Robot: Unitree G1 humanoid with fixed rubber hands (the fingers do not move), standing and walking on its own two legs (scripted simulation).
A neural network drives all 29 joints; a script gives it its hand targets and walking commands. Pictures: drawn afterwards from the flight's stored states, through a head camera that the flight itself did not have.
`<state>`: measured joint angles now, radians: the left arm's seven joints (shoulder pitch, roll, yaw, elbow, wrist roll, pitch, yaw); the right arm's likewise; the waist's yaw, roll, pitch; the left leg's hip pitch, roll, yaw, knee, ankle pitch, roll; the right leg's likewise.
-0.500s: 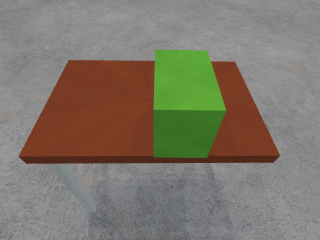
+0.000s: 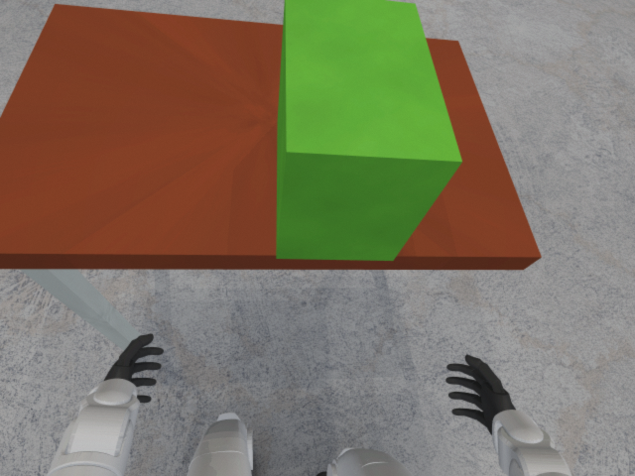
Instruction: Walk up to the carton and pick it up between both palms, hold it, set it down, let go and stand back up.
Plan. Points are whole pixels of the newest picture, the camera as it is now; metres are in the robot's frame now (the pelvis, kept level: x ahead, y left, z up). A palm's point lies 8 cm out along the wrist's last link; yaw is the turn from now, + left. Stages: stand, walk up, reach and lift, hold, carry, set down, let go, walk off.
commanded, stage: reach and lift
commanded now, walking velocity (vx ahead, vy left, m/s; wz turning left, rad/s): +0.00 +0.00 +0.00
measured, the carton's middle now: (343, 135) +0.51 -0.03 +0.08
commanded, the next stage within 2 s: none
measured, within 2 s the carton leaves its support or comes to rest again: neither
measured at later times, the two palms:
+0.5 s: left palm (94, 449) +0.16 +0.24 -0.04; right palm (514, 450) +0.14 -0.24 -0.04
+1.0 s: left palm (145, 398) +0.20 +0.19 -0.01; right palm (521, 403) +0.19 -0.23 +0.00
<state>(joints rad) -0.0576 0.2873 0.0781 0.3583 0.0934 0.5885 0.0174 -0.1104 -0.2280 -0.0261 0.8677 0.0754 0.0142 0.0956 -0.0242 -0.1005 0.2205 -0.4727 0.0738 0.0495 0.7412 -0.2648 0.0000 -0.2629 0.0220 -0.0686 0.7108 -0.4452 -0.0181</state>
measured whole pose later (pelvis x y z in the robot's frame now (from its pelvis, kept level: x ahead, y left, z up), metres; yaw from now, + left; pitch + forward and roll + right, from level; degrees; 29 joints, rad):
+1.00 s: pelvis +0.03 +0.00 +0.04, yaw -5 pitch -1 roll +1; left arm 0.36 0.09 -0.03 0.08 -0.01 0.21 0.16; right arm 0.28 -0.22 0.01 0.36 0.14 -0.05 0.08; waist 0.04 -0.07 0.04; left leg -0.18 0.04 0.12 0.31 -0.11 -0.01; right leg -0.04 0.01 0.03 0.31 -0.26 -0.01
